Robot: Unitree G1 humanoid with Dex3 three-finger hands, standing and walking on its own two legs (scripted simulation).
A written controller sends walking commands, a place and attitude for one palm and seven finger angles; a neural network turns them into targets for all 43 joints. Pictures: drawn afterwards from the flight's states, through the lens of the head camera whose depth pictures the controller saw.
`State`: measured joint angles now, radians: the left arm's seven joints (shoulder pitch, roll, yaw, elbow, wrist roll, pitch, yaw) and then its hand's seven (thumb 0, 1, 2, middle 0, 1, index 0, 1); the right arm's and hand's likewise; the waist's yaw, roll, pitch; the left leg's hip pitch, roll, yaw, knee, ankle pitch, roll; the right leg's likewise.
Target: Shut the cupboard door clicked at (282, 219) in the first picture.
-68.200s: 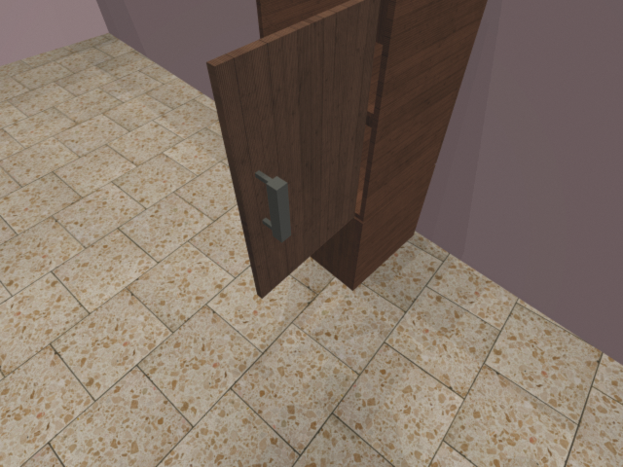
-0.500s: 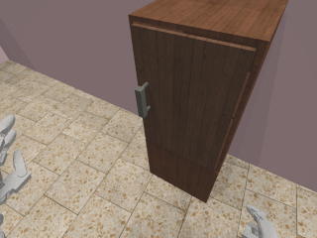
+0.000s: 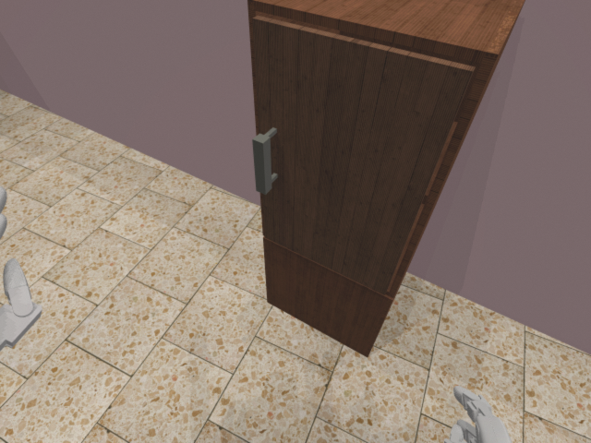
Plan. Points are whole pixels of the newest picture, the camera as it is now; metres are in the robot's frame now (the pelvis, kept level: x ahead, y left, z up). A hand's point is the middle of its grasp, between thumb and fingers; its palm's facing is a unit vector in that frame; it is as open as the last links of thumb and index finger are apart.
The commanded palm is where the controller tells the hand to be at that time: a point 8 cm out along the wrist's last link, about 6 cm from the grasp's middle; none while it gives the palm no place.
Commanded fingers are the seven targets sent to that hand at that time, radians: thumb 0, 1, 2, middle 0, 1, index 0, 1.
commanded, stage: step back with the hand held close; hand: left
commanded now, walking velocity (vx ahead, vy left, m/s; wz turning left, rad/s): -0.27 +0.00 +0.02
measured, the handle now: (268, 160) +0.68 +0.11 -0.01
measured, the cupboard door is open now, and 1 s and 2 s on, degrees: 0 0 0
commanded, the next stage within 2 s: stop stepping back and stand still in 0.64 s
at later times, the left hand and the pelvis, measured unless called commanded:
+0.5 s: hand (57, 347) +0.16 +0.23 +0.17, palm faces +0.25 -0.83 -0.49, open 7.4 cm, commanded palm +0.08 +0.28 +0.19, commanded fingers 0.00 0.90 0.90 -0.20 -0.30 -0.20 -0.30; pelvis -0.07 -0.01 +0.01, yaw -4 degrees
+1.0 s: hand out of the picture -0.04 +0.25 +0.18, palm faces +0.43 -0.81 -0.40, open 7.4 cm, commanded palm -0.09 +0.29 +0.19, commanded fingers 0.00 0.90 0.90 -0.20 -0.30 -0.20 -0.30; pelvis -0.23 -0.01 +0.01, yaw +0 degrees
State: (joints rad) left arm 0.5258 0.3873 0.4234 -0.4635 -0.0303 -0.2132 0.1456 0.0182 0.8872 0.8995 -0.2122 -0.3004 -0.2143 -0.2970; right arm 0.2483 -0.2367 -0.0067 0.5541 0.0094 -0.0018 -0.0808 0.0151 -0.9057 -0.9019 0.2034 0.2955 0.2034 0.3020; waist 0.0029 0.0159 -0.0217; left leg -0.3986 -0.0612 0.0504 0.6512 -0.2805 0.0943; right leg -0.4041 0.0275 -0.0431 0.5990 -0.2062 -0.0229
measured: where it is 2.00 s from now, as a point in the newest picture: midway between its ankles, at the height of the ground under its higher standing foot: outside the picture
